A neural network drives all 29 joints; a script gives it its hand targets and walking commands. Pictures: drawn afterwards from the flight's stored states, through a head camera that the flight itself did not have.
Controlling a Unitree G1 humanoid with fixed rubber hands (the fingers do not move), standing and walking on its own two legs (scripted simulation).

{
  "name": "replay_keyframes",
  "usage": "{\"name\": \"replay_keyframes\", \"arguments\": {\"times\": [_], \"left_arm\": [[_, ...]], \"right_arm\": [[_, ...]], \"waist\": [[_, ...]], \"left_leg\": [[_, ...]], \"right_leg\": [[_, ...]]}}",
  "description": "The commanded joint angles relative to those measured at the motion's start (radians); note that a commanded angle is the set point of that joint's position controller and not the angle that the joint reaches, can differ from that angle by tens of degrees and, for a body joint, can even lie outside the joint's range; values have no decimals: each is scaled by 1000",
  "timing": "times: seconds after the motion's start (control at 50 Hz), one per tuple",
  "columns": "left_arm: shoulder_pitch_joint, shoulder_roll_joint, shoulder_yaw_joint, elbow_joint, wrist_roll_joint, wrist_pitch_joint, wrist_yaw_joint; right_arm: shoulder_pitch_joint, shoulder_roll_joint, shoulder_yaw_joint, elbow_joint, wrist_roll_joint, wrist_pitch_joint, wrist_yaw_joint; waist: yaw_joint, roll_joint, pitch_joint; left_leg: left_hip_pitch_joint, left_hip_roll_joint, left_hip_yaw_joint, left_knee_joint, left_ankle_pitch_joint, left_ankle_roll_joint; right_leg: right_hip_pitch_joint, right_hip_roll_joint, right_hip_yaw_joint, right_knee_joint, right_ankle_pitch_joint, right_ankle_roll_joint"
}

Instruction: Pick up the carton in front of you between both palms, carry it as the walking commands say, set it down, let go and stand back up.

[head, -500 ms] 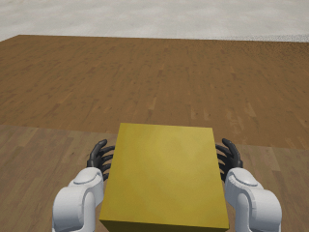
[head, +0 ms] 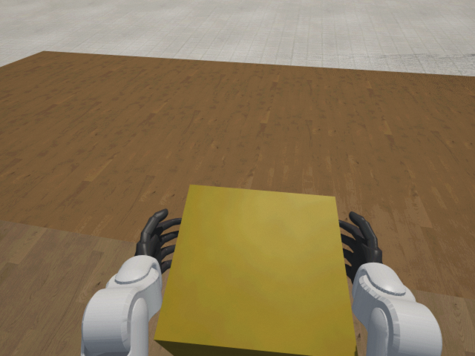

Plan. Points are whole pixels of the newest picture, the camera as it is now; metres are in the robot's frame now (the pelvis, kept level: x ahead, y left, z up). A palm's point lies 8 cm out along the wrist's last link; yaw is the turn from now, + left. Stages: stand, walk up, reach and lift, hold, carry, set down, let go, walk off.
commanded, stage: carry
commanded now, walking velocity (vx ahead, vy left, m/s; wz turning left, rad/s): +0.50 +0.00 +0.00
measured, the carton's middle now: (252, 287) +0.23 +0.00 +0.03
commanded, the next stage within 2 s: none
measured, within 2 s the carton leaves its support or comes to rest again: neither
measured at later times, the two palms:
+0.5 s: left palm (199, 117) +0.60 +0.12 +0.10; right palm (330, 117) +0.60 -0.18 +0.10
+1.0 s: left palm (226, 47) +1.03 +0.09 +0.10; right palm (316, 45) +1.03 -0.21 +0.10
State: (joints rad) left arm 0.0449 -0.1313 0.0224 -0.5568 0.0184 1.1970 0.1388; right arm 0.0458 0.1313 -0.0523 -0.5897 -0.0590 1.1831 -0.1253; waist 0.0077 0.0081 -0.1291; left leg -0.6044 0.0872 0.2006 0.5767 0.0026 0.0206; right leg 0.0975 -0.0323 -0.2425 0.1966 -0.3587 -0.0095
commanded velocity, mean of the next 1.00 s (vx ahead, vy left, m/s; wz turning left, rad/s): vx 0.50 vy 0.00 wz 0.00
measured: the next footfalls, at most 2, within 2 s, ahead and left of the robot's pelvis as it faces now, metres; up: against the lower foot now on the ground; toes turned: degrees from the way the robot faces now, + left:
left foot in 0.06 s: +0.24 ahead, +0.11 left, +0.00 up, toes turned +11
right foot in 0.52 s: +0.57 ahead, -0.13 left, +0.00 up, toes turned -14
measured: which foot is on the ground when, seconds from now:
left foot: up 0.00-0.04, down 0.06-0.54, up 0.56-1.00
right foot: down 0.00-0.10, up 0.12-0.50, down 0.52-1.00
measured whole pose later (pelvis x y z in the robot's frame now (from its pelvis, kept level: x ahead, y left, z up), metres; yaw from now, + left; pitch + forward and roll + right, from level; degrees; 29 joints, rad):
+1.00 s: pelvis +0.69 -0.05 -0.02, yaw -1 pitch +5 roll +0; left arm -0.50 -0.11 0.21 -0.08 0.02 1.08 0.16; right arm -0.49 0.10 -0.27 -0.13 -0.05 1.07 -0.16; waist 0.03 0.01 -0.03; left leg -0.56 0.02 0.15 0.54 0.00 0.09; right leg -0.04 -0.01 -0.22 0.46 -0.49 -0.02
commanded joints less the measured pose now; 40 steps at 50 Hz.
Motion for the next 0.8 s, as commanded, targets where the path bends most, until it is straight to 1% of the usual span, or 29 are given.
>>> {"name": "replay_keyframes", "arguments": {"times": [0.0,0.02,0.04,0.06,0.08,0.1,0.12,0.14,0.16,0.18,0.2,0.24,0.26,0.3,0.36,0.38,0.44,0.46,0.48,0.5,0.52,0.54,0.56,0.58,0.6,0.62,0.66,0.74,0.78], "left_arm": [[-391,-636,-575,-114,-231,8,-86],[-381,-623,-567,-116,-226,12,-82],[-385,-616,-577,-137,-232,17,-79],[-392,-629,-587,-164,-240,19,-79],[-413,-639,-605,-137,-250,17,-81],[-397,-684,-599,-128,-244,7,-86],[-387,-716,-601,-83,-238,-1,-94],[-389,-756,-607,-76,-236,-11,-102],[-393,-788,-616,-82,-238,-20,-112],[-380,-814,-614,-60,-230,-27,-120],[-384,-824,-624,-72,-228,-39,-124],[-392,-825,-632,-79,-222,-55,-124],[-396,-812,-631,-88,-219,-60,-121],[-368,-777,-620,-82,-207,-53,-112],[-411,-729,-630,-141,-221,-39,-94],[-405,-714,-626,-128,-223,-32,-89],[-474,-607,-591,-123,-237,-9,-71],[-494,-580,-578,-105,-240,-6,-64],[-507,-560,-552,-80,-245,-2,-53],[-514,-532,-531,-70,-238,-2,-42],[-519,-505,-507,-42,-232,-4,-33],[-516,-526,-508,-14,-239,-4,-27],[-554,-574,-529,-47,-256,-6,-32],[-603,-619,-549,-51,-278,-12,-39],[-669,-658,-562,-56,-289,-24,-46],[-708,-680,-551,-11,-282,-31,-51],[-773,-684,-539,43,-270,-56,-57],[-902,-607,-478,193,-241,-91,-38],[-940,-597,-459,247,-234,-107,-26]], "right_arm": [[-326,668,611,-22,264,30,64],[-329,664,603,-20,264,32,59],[-316,652,594,-23,262,30,57],[-323,645,586,-22,263,26,56],[-309,687,595,-3,270,24,60],[-324,723,622,-21,287,22,73],[-350,752,639,-43,283,12,83],[-365,776,640,-28,288,7,94],[-375,805,651,-30,290,-4,104],[-372,821,661,-24,284,-11,111],[-372,840,666,-26,287,-19,119],[-375,814,667,-35,283,-29,128],[-375,802,663,-41,285,-31,130],[-358,747,656,-43,292,-25,128],[-332,717,640,-44,287,-19,116],[-348,683,631,-57,285,-15,106],[-386,588,570,-33,254,6,69],[-430,578,563,-31,253,11,57],[-459,566,565,-32,256,17,45],[-497,548,555,-25,258,25,35],[-527,543,568,-51,272,30,28],[-527,521,567,-15,274,34,23],[-533,555,568,2,270,27,22],[-561,606,557,18,273,20,24],[-605,641,543,39,266,10,28],[-641,664,548,68,252,-2,29],[-717,664,530,138,223,-26,25],[-819,616,469,277,169,-64,-7],[-865,611,443,337,162,-77,-20]], "waist": [[-1,-138,-57],[-23,-125,-122],[-48,13,-243],[-34,329,-315],[-34,267,-273],[-33,176,-251],[-31,59,-224],[-29,33,-202],[-24,25,-207],[-21,33,-189],[-21,66,-174],[-23,90,-134],[-23,93,-118],[-19,99,-59],[-28,162,-29],[-30,151,-23],[-27,186,9],[-13,141,0],[10,84,-86],[57,-87,-203],[56,-361,-282],[53,-309,-272],[48,-208,-271],[45,-120,-279],[46,-82,-271],[32,-77,-258],[26,-119,-252],[36,-114,-177],[46,-113,-141]], "left_leg": [[203,-100,95,-96,-88,42],[409,-114,107,-134,-151,51],[689,66,-130,-139,-286,92],[868,324,-650,-265,-359,222],[885,338,-736,-359,-244,248],[868,344,-619,-347,-104,243],[787,318,-531,-321,-3,186],[697,300,-420,-329,36,157],[645,272,-357,-350,-24,130],[604,251,-305,-376,-96,105],[599,241,-272,-386,-99,95],[587,228,-206,-419,-91,110],[589,223,-196,-434,-134,117],[550,186,-118,-447,-170,112],[594,144,-51,-421,-60,101],[598,146,-48,-410,-24,102],[571,148,-17,-309,7,78],[522,125,20,-193,94,59],[462,73,62,15,183,28],[266,19,47,322,41,-3],[9,-122,-8,612,-409,-33],[-119,-101,-158,782,-481,5],[-163,-37,-186,852,-458,26],[-141,-5,-208,822,-405,37],[-104,8,-216,757,-346,39],[-87,16,-208,704,-311,41],[-72,15,-181,632,-277,38],[-115,17,-148,424,-180,30],[-98,-3,-117,275,-114,26]], "right_leg": [[43,-186,12,218,877,-64],[-57,-154,-20,397,847,-40],[-277,-121,-4,637,578,-10],[-587,14,36,941,119,26],[-749,41,160,1085,-89,10],[-799,-22,197,1158,-74,-14],[-788,-59,226,1145,-30,-20],[-758,-98,245,1085,38,-23],[-712,-118,256,1028,86,-22],[-690,-115,232,951,112,-17],[-695,-114,208,894,130,-17],[-706,-111,169,792,171,-6],[-719,-107,156,739,192,-1],[-702,-97,120,571,250,12],[-675,-59,40,412,277,19],[-663,-49,21,397,281,12],[-562,-21,-24,356,258,-3],[-462,6,-42,322,248,-10],[-269,36,-49,302,178,-32],[-32,-137,237,243,16,-91],[147,-379,721,86,-44,-214],[156,-377,774,53,95,-243],[134,-384,684,94,185,-224],[81,-362,572,128,281,-189],[-6,-335,498,127,273,-178],[-53,-307,441,104,280,-157],[-96,-279,331,97,286,-146],[-113,-266,254,56,262,-198],[-117,-223,209,65,312,-190]]}}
